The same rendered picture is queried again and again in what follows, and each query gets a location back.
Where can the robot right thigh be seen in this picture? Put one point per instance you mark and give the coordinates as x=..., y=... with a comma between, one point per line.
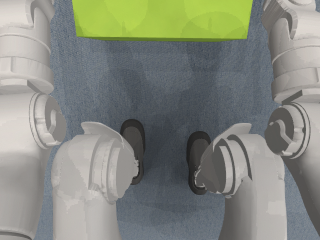
x=244, y=170

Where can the right robot forearm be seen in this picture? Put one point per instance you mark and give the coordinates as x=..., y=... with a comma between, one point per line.
x=293, y=29

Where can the robot left upper arm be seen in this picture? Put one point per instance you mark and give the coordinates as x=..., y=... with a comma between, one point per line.
x=31, y=124

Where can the carton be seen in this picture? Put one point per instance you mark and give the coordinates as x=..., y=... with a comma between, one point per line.
x=162, y=20

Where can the left robot forearm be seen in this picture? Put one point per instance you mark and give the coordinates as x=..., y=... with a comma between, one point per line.
x=25, y=46

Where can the robot right upper arm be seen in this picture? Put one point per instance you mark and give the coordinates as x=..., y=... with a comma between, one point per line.
x=293, y=132

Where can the robot right shin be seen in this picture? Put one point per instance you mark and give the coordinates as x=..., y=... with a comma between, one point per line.
x=203, y=176

